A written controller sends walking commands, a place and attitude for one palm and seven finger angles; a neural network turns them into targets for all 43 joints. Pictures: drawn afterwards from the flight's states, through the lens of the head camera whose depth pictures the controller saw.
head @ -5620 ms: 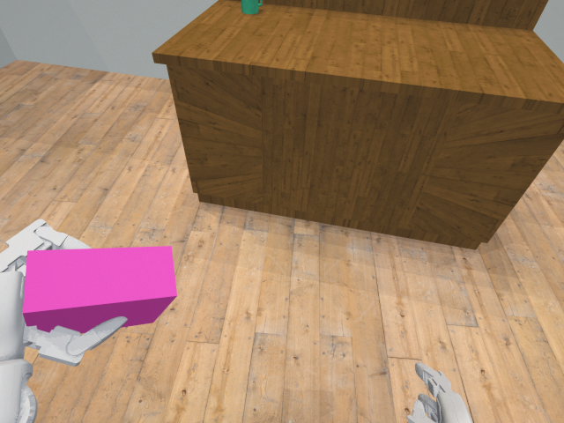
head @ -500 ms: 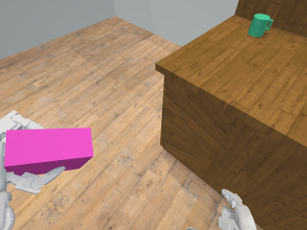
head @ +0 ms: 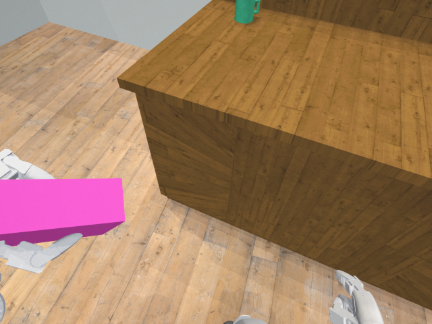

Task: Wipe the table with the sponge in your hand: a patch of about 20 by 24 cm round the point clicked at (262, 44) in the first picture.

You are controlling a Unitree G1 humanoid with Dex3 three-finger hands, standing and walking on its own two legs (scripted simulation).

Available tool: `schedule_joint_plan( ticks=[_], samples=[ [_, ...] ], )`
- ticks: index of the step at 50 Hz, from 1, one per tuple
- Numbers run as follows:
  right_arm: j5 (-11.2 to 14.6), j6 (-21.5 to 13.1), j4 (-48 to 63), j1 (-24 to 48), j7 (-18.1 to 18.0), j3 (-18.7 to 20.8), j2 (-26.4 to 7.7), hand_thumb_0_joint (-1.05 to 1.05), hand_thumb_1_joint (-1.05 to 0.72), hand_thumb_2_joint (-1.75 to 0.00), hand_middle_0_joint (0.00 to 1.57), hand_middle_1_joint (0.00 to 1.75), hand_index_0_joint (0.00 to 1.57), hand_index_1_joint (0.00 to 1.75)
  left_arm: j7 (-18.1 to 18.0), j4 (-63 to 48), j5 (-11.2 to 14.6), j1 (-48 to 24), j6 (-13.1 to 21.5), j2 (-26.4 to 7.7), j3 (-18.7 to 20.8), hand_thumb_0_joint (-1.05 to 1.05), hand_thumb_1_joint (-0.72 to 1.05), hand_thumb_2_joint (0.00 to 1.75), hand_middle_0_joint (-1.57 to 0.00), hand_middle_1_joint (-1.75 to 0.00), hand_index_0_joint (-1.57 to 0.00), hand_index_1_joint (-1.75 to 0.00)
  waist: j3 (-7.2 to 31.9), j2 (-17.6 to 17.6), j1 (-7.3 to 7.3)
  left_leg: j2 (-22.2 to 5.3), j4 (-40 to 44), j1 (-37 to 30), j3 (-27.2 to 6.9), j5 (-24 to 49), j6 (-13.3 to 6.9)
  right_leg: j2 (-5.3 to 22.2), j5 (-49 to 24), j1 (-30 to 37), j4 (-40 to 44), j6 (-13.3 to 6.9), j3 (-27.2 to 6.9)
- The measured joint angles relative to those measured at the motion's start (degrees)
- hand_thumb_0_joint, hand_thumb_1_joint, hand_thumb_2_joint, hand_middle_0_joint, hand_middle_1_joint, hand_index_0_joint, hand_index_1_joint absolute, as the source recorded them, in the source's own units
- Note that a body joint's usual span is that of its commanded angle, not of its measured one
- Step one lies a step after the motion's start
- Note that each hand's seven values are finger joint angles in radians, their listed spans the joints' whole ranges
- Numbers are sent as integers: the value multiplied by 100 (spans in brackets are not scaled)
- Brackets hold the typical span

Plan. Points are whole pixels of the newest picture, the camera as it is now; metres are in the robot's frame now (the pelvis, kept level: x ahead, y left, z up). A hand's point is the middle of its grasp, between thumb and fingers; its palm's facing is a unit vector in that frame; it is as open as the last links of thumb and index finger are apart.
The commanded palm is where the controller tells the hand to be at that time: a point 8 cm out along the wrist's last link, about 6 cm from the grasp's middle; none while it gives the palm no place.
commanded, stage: turn to face it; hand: left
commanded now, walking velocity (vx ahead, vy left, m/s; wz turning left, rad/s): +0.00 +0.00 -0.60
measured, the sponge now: (79, 211) +0.23 +0.21 +0.15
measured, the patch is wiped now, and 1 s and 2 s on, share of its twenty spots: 0.00 0.00 0.00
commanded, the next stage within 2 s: take the last steps up to it in 1.24 s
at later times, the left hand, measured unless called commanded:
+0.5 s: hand (160, 218) +0.22 +0.09 +0.18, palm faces +0.07 -0.84 -0.53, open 10.0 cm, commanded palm +0.18 +0.16 +0.19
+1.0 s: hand (257, 266) +0.17 -0.02 +0.17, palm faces -0.16 -0.86 -0.49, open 10.0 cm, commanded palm +0.14 +0.06 +0.19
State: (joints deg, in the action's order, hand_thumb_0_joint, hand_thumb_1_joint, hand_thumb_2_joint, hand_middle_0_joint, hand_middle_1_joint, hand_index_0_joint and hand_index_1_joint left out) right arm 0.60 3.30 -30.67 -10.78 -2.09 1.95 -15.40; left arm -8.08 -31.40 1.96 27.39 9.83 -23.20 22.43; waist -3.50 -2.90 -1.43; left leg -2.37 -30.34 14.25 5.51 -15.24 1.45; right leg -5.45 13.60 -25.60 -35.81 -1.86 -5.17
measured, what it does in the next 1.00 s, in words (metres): walks backwards, turning right: right foot, then left foot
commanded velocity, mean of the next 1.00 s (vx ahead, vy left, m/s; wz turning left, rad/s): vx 0.00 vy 0.00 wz -0.55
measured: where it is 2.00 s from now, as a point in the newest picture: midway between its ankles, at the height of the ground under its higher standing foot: outside the picture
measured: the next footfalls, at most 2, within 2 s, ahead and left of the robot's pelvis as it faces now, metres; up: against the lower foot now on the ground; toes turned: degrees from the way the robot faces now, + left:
right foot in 0.22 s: +0.04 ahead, -0.15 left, +0.00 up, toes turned -14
left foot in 0.62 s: +0.00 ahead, +0.08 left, +0.00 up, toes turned -18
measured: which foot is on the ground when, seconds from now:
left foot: down 0.00-0.24, up 0.26-0.60, down 0.62-0.88, up 0.90-1.00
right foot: up 0.00-0.20, down 0.22-0.64, up 0.66-0.86, down 0.88-1.00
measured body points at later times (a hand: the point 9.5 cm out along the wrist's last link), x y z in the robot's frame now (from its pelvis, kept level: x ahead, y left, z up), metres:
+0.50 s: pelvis -0.06 -0.06 +0.01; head -0.02 -0.09 +0.45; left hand +0.21 +0.14 +0.21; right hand +0.02 -0.35 -0.10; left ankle -0.03 +0.09 -0.68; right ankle +0.00 -0.14 -0.73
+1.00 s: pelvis -0.15 -0.08 -0.01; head -0.11 -0.13 +0.44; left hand +0.18 +0.02 +0.20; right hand -0.12 -0.35 -0.12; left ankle -0.08 +0.07 -0.66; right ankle -0.14 -0.18 -0.73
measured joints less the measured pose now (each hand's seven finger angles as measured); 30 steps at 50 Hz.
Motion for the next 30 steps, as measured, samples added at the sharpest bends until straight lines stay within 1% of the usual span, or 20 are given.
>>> schedule_joint_plan(
  ticks=[1, 3, 4, 5, 6, 8, 10, 11, 12, 13, 14, 15, 17, 19, 21, 23, 26, 28, 30],
  samples=[
    [-4, -37, 33, 3, -15, -15, 69, 2, -91, -90, 19, 30, 20, 30, 5, 70, -43, -70, 10, 19, -8, 0, -47, 99, -76, -135, -76, -135, -14, -25, -35, -46, -40, -22, 74, 4, -1, 17, 442, -181, -640, 105, 94],
    [8, -145, 98, -25, 1, -45, 220, 2, -91, -90, 19, 30, 20, 30, 10, 202, -96, -146, 18, 89, -53, 0, -47, 99, -76, -135, -76, -135, -23, 31, -38, -174, -68, -76, 135, -66, 29, 139, 841, -432, -1847, 270, 354],
    [27, -205, 116, -44, 29, -71, 283, 2, -91, -90, 19, 30, 20, 30, 7, 244, -105, -159, 8, 143, -98, 0, -47, 99, -76, -135, -76, -135, -25, 94, -56, -259, -62, -104, 165, -83, 60, 234, 926, -450, -2135, 334, 486],
    [43, -266, 126, -62, 60, -106, 340, 2, -90, -90, 19, 30, 20, 30, 2, 258, -112, -162, -14, 196, -146, 0, -47, 99, -76, -135, -76, -135, -32, 165, -93, -355, -51, -134, 212, -88, 96, 338, 974, -395, -2178, 385, 606],
    [50, -330, 132, -76, 91, -150, 395, 2, -90, -90, 19, 30, 20, 30, -5, 252, -114, -154, -25, 239, -189, 0, -47, 99, -76, -135, -76, -135, -44, 242, -125, -460, -50, -154, 262, -86, 136, 434, 1025, -277, -2012, 427, 715],
    [47, -457, 143, -94, 151, -252, 505, 1, -90, -90, 20, 30, 20, 30, -9, 227, -105, -138, -12, 253, -233, 0, -47, 99, -76, -135, -76, -135, -94, 376, -169, -672, -109, -154, 363, -99, 228, 568, 1054, 63, -1360, 475, 862],
    [34, -569, 165, -107, 204, -344, 609, 1, -90, -90, 20, 30, 20, 30, -2, 210, -106, -186, 5, 164, -214, 0, -47, 99, -76, -135, -75, -135, -181, 461, -197, -873, -307, -90, 452, -172, 345, 631, 859, 477, -563, 484, 945],
    [30, -613, 184, -119, 230, -383, 651, 1, -90, -90, 20, 30, 20, 30, 2, 202, -109, -235, 7, 89, -185, 0, -47, 99, -76, -135, -75, -135, -227, 480, -193, -959, -478, -19, 476, -240, 410, 650, 640, 707, -144, 468, 974],
    [33, -642, 177, -92, 254, -405, 649, 1, -90, -90, 20, 30, 20, 30, 9, 221, -123, -329, 21, 66, -174, 0, -47, 99, -76, -135, -75, -135, -317, 586, -180, -1106, -696, 67, 453, -326, 468, 565, 244, 775, 55, 303, 1050],
    [36, -638, 137, -34, 264, -410, 619, 1, -90, -90, 20, 30, 20, 30, 11, 250, -138, -438, 39, 74, -187, 0, -47, 99, -76, -135, -75, -135, -433, 710, -116, -1191, -986, 197, 320, -421, 423, 455, 127, 752, 9, 113, 1111],
    [48, -592, 70, 32, 267, -408, 592, 1, -90, -90, 20, 30, 20, 30, 17, 256, -113, -500, 48, 76, -194, 0, -47, 99, -76, -135, -75, -135, -494, 729, -72, -1087, -1449, 401, 111, -772, 383, 416, 131, 658, -86, -36, 1098],
    [54, -513, -5, 108, 266, -399, 564, 1, -90, -90, 20, 30, 21, 30, 19, 239, -69, -490, 47, 78, -180, 0, -47, 99, -76, -135, -75, -135, -522, 684, -48, -890, -1995, 618, -88, -1085, 358, 404, 140, 560, -133, -135, 1021],
    [32, -326, -97, 239, 242, -373, 494, 1, -90, -90, 20, 30, 21, 31, 7, 136, 13, -289, 37, 76, -113, 0, -47, 99, -76, -135, -75, -135, -557, 577, 37, -524, -2949, 974, -330, -1218, 348, 361, 48, 468, -36, -229, 833],
    [11, -177, -131, 297, 204, -317, 413, 2, -90, -90, 20, 30, 21, 30, -1, 19, 57, -13, 46, 57, -60, 0, -47, 99, -76, -135, -75, -135, -550, 502, 134, -300, -3359, 1157, -391, -1123, 365, 293, -148, 461, 183, -247, 676],
    [2, -72, -147, 287, 160, -241, 331, 2, -90, -90, 20, 30, 20, 30, 0, -80, 79, 208, 52, -3, -29, 0, -47, 99, -76, -135, -75, -135, -493, 420, 200, -173, -3179, 1158, -354, -1066, 367, 234, -336, 476, 406, -277, 546],
    [-5, 1, -144, 232, 117, -162, 241, 2, -90, -90, 20, 30, 20, 30, 2, -145, 93, 348, 66, -84, 4, 0, -47, 99, -76, -135, -75, -135, -384, 327, 210, -87, -2716, 1059, -310, -1052, 344, 180, -493, 454, 580, -301, 421],
    [0, 71, -126, 142, 80, -68, 94, 2, -90, -90, 20, 30, 20, 30, -20, -177, 98, 406, 69, -149, 34, 0, -47, 99, -76, -135, -75, -135, -191, 198, 160, 20, -1904, 803, -291, -1126, 276, 96, -691, 372, 753, -320, 235],
    [8, 104, -98, 98, 73, -31, 7, 2, -90, -90, 20, 30, 20, 30, -31, -174, 86, 371, 47, -127, 24, 0, -47, 99, -76, -135, -75, -135, -71, 122, 116, 80, -1340, 573, -296, -1143, 215, 39, -802, 297, 817, -315, 120],
    [15, 123, -53, 66, 74, -16, -57, 2, -91, -90, 19, 30, 20, 30, -35, -162, 71, 299, 21, -72, -10, 0, -47, 99, -76, -135, -75, -135, 35, 67, 85, 108, -646, 253, -277, -1013, 138, -29, -891, 208, 831, -293, 24]
  ],
)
